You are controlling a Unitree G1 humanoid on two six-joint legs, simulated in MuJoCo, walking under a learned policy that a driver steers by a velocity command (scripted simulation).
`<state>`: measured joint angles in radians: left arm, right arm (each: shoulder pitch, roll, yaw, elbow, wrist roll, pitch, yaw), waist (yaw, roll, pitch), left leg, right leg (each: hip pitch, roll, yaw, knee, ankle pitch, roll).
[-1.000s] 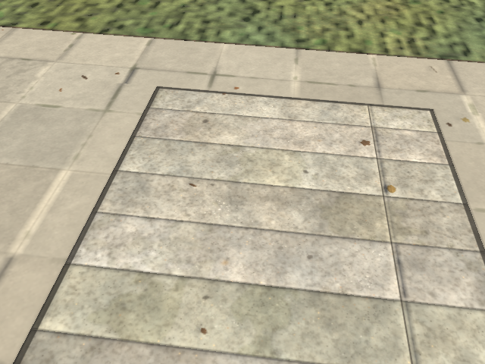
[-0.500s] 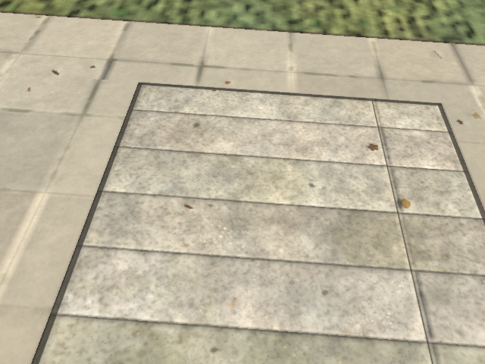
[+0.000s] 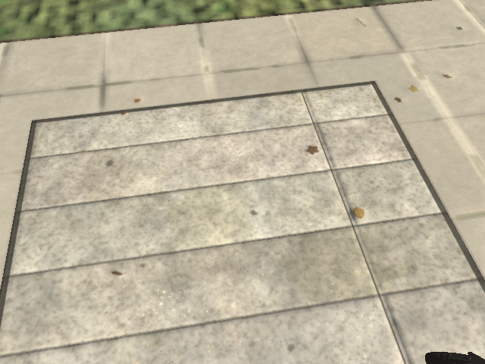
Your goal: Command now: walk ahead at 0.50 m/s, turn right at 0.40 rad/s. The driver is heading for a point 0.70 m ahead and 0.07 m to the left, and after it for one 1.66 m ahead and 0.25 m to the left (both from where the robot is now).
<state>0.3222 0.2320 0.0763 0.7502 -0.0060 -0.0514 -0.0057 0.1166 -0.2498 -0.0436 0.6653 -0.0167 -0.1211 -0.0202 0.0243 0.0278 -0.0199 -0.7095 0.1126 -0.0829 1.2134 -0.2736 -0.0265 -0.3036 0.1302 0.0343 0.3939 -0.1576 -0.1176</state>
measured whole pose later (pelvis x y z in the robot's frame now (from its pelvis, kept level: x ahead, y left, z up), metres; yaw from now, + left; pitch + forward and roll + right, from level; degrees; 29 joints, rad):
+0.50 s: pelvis +0.28 +0.07 +0.01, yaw -4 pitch +4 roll +0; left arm 0.19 0.25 0.07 0.68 0.00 -0.06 0.01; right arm 0.36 -0.22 -0.05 0.80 -0.01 -0.09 0.01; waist -0.04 -0.05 -0.05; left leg -0.25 -0.04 0.02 0.37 -0.20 0.05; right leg -0.70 -0.08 0.04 1.08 -0.21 -0.02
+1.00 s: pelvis +0.53 -0.01 +0.00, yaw +0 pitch +3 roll -1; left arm 0.31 0.22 0.07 0.78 0.01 -0.10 -0.01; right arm 0.22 -0.28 -0.07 0.78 0.02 -0.05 0.00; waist 0.02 0.05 -0.03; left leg -0.69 0.08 -0.08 1.14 -0.22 0.01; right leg -0.21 0.04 -0.10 0.34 -0.19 -0.06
